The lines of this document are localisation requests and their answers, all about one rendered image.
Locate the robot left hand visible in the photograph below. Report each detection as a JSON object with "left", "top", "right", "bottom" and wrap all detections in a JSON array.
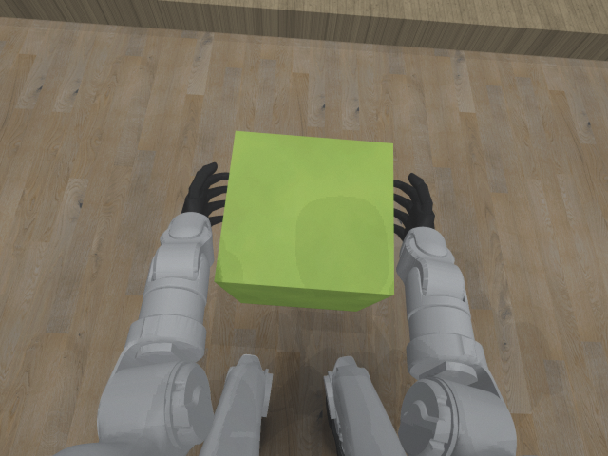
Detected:
[{"left": 181, "top": 162, "right": 230, "bottom": 227}]

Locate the right robot thigh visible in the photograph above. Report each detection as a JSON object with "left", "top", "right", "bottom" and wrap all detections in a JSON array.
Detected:
[{"left": 324, "top": 364, "right": 407, "bottom": 456}]

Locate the right robot forearm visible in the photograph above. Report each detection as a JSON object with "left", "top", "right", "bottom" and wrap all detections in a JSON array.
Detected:
[{"left": 396, "top": 227, "right": 517, "bottom": 450}]

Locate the robot left shin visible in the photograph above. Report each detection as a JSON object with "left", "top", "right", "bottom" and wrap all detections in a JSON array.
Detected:
[{"left": 224, "top": 354, "right": 262, "bottom": 385}]

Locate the left robot forearm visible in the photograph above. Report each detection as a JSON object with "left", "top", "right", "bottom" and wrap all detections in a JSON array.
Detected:
[{"left": 97, "top": 212, "right": 214, "bottom": 436}]

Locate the robot right hand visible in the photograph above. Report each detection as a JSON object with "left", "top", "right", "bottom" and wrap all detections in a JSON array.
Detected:
[{"left": 393, "top": 173, "right": 435, "bottom": 241}]

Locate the carton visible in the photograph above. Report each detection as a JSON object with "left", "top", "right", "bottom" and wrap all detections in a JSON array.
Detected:
[{"left": 214, "top": 131, "right": 394, "bottom": 312}]

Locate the right robot upper arm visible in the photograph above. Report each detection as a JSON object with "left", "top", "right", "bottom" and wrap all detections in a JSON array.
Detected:
[{"left": 398, "top": 376, "right": 537, "bottom": 456}]

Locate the left robot upper arm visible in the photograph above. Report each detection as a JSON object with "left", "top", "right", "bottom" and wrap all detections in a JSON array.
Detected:
[{"left": 53, "top": 359, "right": 214, "bottom": 456}]

